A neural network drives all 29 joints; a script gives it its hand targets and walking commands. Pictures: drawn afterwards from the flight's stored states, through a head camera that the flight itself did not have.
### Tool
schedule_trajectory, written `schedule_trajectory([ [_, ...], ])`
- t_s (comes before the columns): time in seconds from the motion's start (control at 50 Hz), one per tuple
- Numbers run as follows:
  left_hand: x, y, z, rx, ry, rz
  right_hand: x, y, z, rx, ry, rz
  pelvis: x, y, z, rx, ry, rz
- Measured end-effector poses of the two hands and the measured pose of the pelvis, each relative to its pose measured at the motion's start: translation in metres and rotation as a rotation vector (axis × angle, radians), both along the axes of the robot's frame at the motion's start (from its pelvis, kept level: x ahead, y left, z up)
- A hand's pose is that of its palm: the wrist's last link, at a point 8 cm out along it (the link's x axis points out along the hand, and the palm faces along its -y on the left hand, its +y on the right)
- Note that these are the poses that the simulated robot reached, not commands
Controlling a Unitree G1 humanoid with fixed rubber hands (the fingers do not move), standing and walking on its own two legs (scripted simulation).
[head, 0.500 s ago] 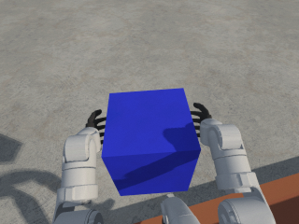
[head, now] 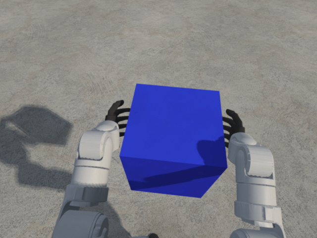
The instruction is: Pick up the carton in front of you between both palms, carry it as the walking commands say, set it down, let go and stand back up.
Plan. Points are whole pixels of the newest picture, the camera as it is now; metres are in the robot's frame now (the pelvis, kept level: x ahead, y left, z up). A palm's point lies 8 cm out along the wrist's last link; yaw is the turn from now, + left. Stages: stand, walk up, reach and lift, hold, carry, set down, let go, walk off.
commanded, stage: carry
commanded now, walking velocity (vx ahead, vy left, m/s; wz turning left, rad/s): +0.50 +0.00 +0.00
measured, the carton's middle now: (171, 145) +0.35 +0.02 +0.02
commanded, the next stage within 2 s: none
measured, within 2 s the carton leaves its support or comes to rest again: neither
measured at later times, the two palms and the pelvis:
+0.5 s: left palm (146, 63) +0.68 +0.14 +0.07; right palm (227, 63) +0.70 -0.16 +0.07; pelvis +0.36 -0.03 +0.00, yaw +2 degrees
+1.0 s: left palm (142, 30) +0.91 +0.19 +0.08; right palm (210, 33) +0.90 -0.11 +0.09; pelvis +0.65 +0.05 +0.01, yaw -1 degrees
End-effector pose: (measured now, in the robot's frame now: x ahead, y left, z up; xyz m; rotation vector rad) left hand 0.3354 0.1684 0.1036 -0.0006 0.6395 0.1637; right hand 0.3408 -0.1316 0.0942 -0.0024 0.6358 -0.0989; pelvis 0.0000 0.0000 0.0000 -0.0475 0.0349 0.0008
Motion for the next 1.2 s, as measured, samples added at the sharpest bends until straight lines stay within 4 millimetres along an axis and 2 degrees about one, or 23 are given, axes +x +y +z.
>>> schedule_trajectory([
  [0.06, 0.056, -0.007, -0.035, -0.006, 0.042, -0.040, 0.046, -0.007, -0.029, -0.019, 0.044, -0.035, 0.040, 0.006, -0.019, 0.042, 0.033, 0.006],
  [0.14, 0.108, -0.026, -0.071, -0.032, 0.145, -0.084, 0.080, -0.025, -0.063, -0.004, 0.147, -0.109, 0.093, 0.013, -0.020, 0.047, 0.049, 0.000],
  [0.18, 0.133, -0.034, -0.082, -0.049, 0.166, -0.093, 0.100, -0.033, -0.070, 0.001, 0.167, -0.138, 0.120, 0.012, -0.019, 0.047, 0.053, -0.004],
  [0.24, 0.173, -0.043, -0.087, -0.057, 0.164, -0.090, 0.140, -0.041, -0.072, 0.015, 0.164, -0.161, 0.165, 0.008, -0.016, 0.048, 0.059, -0.010],
  [0.3, 0.217, -0.048, -0.082, -0.052, 0.133, -0.074, 0.190, -0.046, -0.068, 0.030, 0.133, -0.153, 0.215, 0.001, -0.015, 0.052, 0.064, -0.014],
  [0.36, 0.267, -0.049, -0.071, -0.036, 0.074, -0.042, 0.250, -0.048, -0.060, 0.033, 0.076, -0.110, 0.271, -0.011, -0.022, 0.060, 0.050, 0.000],
  [0.4, 0.297, -0.046, -0.061, -0.013, 0.041, -0.020, 0.290, -0.046, -0.053, 0.029, 0.044, -0.066, 0.299, -0.017, -0.022, 0.039, 0.044, 0.003],
  [0.46, 0.328, -0.039, -0.047, -0.006, 0.050, 0.017, 0.336, -0.038, -0.036, 0.007, 0.053, -0.007, 0.334, -0.025, -0.009, 0.051, 0.053, 0.025],
  [0.52, 0.350, -0.029, -0.034, -0.017, 0.081, 0.063, 0.372, -0.028, -0.022, 0.003, 0.084, 0.033, 0.369, -0.030, 0.007, 0.076, 0.065, 0.043],
  [0.62, 0.390, -0.016, -0.012, -0.021, 0.085, 0.105, 0.418, -0.013, -0.006, 0.022, 0.090, 0.049, 0.426, -0.026, 0.020, 0.103, 0.066, 0.042],
  [0.72, 0.440, -0.008, 0.001, -0.040, 0.045, 0.081, 0.453, -0.007, 0.002, 0.047, 0.052, -0.004, 0.488, -0.009, 0.019, 0.088, 0.054, 0.037],
  [0.78, 0.472, -0.002, -0.001, -0.062, 0.022, 0.063, 0.476, -0.001, 0.003, 0.054, 0.029, -0.046, 0.529, 0.006, 0.012, 0.070, 0.046, 0.032],
  [0.86, 0.517, 0.012, -0.016, -0.067, 0.001, 0.016, 0.513, 0.012, -0.004, 0.022, 0.004, -0.068, 0.584, 0.028, -0.007, 0.063, 0.025, 0.004],
  [0.96, 0.556, 0.020, -0.026, -0.069, 0.097, -0.016, 0.543, 0.020, -0.011, 0.007, 0.100, -0.097, 0.630, 0.043, 0.002, 0.049, 0.028, -0.023],
  [1.06, 0.603, 0.023, -0.016, -0.066, 0.110, -0.035, 0.585, 0.023, -0.001, 0.005, 0.112, -0.112, 0.677, 0.050, 0.014, 0.032, 0.031, -0.020],
  [1.2, 0.681, 0.021, -0.002, -0.062, 0.052, -0.012, 0.671, 0.021, 0.014, 0.008, 0.055, -0.086, 0.758, 0.041, 0.015, 0.029, 0.029, -0.011],
])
